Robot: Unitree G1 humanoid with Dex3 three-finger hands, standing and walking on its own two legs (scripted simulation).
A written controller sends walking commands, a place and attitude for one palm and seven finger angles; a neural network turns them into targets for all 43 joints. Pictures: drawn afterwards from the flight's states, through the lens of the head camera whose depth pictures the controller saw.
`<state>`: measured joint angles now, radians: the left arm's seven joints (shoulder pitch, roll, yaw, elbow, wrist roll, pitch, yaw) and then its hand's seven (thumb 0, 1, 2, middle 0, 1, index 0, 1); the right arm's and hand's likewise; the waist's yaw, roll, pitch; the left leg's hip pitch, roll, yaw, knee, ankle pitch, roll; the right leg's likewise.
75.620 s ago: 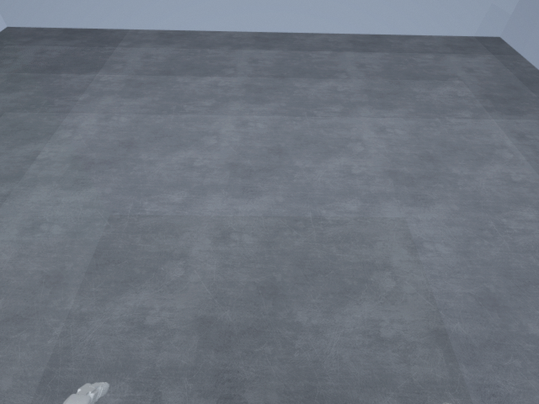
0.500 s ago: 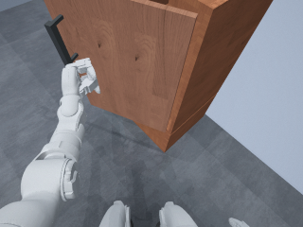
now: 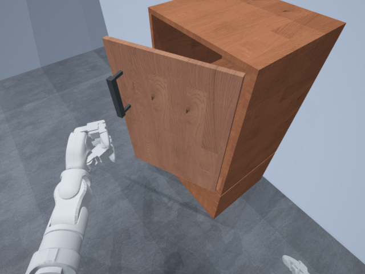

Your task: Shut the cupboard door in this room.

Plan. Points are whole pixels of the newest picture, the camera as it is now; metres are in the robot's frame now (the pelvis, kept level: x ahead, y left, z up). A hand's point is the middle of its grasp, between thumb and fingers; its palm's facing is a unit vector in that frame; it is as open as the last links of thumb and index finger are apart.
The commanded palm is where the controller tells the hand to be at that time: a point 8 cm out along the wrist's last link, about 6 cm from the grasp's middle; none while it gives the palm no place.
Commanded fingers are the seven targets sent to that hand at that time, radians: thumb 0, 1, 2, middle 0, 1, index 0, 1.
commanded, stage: draw the hand back to the body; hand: left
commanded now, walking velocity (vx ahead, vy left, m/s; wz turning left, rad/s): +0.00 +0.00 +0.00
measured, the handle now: (120, 94) +0.65 +0.22 +0.01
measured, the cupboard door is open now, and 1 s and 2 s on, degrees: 25 25 25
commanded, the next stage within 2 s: step back with the hand held close in 1.10 s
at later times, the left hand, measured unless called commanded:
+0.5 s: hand (34, 176) +0.25 +0.25 +0.16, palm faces +0.33 -0.89 -0.32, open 4.4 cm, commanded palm +0.20 +0.29 +0.18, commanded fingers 0.00 0.90 0.90 -0.47 -0.60 -0.47 -0.60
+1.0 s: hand out of the picture +0.20 +0.27 +0.19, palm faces +0.46 -0.79 -0.40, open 7.3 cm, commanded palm +0.15 +0.30 +0.22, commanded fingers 0.00 0.90 0.90 -0.20 -0.30 -0.20 -0.30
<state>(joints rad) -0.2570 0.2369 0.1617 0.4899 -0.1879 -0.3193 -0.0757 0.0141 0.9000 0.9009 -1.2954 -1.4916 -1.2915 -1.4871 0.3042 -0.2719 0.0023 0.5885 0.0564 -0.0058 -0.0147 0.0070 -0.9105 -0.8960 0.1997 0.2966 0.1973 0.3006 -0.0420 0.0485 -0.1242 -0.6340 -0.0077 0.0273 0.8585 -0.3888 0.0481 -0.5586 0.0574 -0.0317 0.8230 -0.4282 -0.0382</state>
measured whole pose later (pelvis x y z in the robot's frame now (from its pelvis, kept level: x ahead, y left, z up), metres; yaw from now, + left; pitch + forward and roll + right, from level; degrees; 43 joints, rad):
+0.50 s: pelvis +0.02 +0.01 +0.04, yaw +1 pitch -2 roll -1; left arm 0.27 0.32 0.18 -0.17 -0.08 -0.04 0.09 0.01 0.90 0.90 -0.74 -0.89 -0.74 -0.88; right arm 0.18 -0.22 0.06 0.57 0.04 0.00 -0.07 0.01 -0.91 -0.90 0.20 0.30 0.20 0.30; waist 0.05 0.07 -0.02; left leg -0.17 -0.05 0.03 0.46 -0.24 0.07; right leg -0.10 0.02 -0.01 0.42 -0.28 -0.01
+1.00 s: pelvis +0.02 +0.00 +0.04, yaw +1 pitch -3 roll +0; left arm 0.46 0.34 0.32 -0.35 -0.08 -0.06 0.11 0.01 0.89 0.90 -0.23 -0.32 -0.23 -0.32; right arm 0.20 -0.24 0.02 0.63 0.03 -0.07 -0.07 0.01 -0.91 -0.90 0.20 0.30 0.20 0.30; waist 0.07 0.08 -0.01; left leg -0.14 -0.04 0.02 0.42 -0.23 0.05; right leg -0.07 0.03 -0.02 0.40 -0.27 -0.03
